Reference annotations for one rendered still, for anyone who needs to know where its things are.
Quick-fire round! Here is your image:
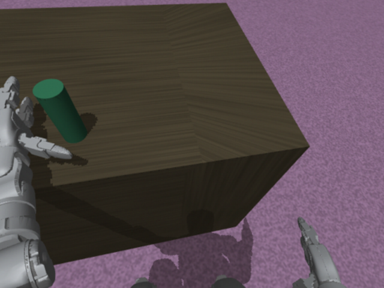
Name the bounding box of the can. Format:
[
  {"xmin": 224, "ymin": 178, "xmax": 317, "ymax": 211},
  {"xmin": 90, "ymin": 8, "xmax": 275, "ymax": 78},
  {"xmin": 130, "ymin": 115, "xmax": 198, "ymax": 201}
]
[{"xmin": 33, "ymin": 79, "xmax": 87, "ymax": 143}]

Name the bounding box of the right robot hand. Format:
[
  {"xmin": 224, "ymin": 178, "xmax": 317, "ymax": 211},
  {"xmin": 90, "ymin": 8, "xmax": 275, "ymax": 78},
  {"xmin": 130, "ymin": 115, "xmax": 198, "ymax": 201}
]
[{"xmin": 292, "ymin": 217, "xmax": 341, "ymax": 288}]

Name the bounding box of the left robot arm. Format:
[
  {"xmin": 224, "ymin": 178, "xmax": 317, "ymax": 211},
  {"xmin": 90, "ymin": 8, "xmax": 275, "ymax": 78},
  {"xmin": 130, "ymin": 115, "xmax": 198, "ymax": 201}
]
[{"xmin": 0, "ymin": 146, "xmax": 55, "ymax": 288}]

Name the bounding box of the left robot hand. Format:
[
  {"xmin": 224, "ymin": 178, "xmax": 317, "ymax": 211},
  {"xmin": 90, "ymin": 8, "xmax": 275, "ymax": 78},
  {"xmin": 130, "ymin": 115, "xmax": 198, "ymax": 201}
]
[{"xmin": 0, "ymin": 76, "xmax": 73, "ymax": 159}]

